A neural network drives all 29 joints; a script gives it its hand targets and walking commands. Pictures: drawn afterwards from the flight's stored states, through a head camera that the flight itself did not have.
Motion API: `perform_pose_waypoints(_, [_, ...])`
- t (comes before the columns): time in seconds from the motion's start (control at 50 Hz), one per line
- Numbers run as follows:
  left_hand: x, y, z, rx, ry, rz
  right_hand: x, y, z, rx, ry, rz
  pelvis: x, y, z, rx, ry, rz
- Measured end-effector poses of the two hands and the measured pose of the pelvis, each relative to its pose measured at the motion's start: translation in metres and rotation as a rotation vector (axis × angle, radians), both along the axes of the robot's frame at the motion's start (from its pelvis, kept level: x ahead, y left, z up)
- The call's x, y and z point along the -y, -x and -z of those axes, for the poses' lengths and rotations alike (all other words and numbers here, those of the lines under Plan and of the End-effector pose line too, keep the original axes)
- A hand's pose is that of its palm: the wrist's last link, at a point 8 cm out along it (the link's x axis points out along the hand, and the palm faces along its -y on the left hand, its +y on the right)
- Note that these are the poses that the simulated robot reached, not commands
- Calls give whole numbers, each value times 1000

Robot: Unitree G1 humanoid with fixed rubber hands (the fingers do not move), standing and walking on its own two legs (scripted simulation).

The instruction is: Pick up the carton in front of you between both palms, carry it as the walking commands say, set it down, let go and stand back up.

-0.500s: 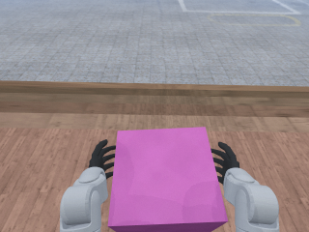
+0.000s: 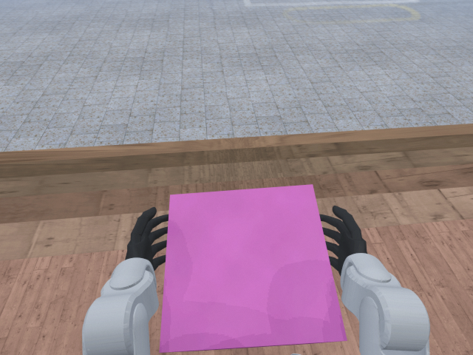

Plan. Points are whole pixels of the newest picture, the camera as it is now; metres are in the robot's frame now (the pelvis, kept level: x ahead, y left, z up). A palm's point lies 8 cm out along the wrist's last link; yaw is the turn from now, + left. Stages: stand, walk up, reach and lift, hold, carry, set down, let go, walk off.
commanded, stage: carry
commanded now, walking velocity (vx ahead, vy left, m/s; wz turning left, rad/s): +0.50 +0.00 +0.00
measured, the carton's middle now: (247, 277) +0.25 +0.00 +0.02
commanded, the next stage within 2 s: none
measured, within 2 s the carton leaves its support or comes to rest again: neither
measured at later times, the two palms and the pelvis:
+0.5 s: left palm (167, 122) +0.58 +0.16 +0.09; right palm (296, 118) +0.60 -0.14 +0.09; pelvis +0.33 -0.01 -0.01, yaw +3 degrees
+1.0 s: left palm (167, 53) +0.98 +0.21 +0.08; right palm (258, 48) +1.00 -0.08 +0.09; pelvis +0.64 +0.04 -0.02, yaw +3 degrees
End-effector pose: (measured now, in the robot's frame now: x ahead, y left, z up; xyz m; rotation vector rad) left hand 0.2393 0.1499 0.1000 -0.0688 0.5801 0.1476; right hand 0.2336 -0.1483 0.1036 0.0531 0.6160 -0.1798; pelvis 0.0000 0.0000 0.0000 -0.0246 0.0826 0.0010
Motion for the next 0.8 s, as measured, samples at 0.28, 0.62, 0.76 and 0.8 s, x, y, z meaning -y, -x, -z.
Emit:
perform_pose_waypoints(0.28, [7, -159, 21, -132, -16, -146, 6, -201, 30, -118, -18, -140, 34, -186, 0, 10, -42, -76])
perform_pose_waypoints(0.62, [-32, -479, 31, -8, -11, -26, -30, -490, 21, 34, 20, -5, -18, -417, 37, 40, -25, -17])
perform_pose_waypoints(0.76, [-33, -588, 44, -150, -32, -74, -39, -591, 21, -24, 33, 103, -40, -483, 17, 12, -5, -20])
perform_pose_waypoints(0.8, [-37, -616, 38, -137, -32, -88, -43, -620, 17, -8, 11, 108, -43, -504, 13, 6, 1, -22])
